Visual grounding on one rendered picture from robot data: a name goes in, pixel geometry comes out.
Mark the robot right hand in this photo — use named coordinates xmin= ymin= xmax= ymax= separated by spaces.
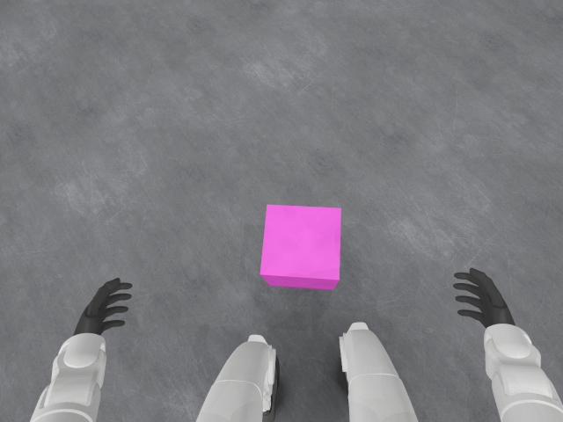
xmin=453 ymin=268 xmax=515 ymax=328

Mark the carton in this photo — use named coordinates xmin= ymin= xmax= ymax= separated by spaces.
xmin=260 ymin=205 xmax=341 ymax=290

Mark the robot left shin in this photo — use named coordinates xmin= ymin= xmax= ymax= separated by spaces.
xmin=248 ymin=335 xmax=273 ymax=411

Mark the right robot forearm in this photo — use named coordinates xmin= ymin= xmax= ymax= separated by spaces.
xmin=484 ymin=324 xmax=563 ymax=422

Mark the robot left hand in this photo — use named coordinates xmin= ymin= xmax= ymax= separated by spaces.
xmin=73 ymin=278 xmax=132 ymax=336

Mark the left robot foot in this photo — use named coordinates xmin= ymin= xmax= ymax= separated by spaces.
xmin=262 ymin=356 xmax=280 ymax=422

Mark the left robot forearm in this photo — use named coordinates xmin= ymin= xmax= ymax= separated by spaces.
xmin=30 ymin=333 xmax=106 ymax=422

